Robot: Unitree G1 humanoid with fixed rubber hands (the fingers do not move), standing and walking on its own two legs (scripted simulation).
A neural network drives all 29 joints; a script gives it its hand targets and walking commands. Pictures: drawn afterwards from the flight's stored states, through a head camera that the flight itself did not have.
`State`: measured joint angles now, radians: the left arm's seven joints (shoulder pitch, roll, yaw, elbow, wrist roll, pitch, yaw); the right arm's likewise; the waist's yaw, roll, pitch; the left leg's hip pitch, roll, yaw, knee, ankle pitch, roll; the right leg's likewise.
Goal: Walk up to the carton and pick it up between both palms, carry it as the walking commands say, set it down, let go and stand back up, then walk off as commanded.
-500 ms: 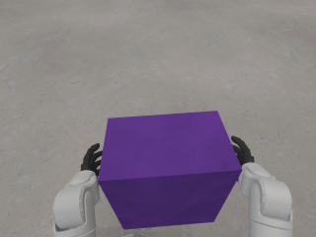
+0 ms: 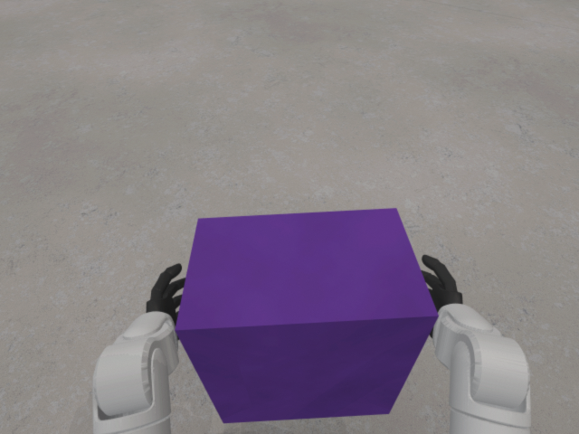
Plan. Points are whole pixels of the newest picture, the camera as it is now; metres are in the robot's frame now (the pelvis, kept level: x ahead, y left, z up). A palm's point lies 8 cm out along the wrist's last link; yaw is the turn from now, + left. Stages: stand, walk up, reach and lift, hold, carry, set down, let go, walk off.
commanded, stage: carry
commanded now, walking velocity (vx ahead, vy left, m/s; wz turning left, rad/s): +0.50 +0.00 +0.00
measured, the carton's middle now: (302, 325) +0.27 +0.00 +0.00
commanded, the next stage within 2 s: none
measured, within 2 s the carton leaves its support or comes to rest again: neither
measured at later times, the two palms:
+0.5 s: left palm (208, 140) +0.63 +0.17 +0.06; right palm (383, 143) +0.62 -0.17 +0.06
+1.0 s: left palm (210, 56) +1.02 +0.23 +0.06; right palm (336, 60) +1.01 -0.12 +0.05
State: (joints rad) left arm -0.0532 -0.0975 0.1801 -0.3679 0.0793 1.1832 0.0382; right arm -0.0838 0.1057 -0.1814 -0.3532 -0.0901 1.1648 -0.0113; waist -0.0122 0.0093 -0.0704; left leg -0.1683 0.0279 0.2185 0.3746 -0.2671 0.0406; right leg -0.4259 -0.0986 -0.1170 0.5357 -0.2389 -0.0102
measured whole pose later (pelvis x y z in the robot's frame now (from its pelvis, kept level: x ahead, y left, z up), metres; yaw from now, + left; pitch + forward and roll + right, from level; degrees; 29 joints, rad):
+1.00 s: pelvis +0.76 +0.06 -0.02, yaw -2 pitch +2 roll +0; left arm -0.08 -0.09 0.21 -0.37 0.06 1.19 0.04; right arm -0.08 0.13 -0.17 -0.35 -0.11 1.13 -0.01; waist -0.01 0.02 -0.05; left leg -0.37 0.02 0.19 0.57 -0.24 0.07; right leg -0.30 -0.07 -0.03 1.12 -0.50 0.00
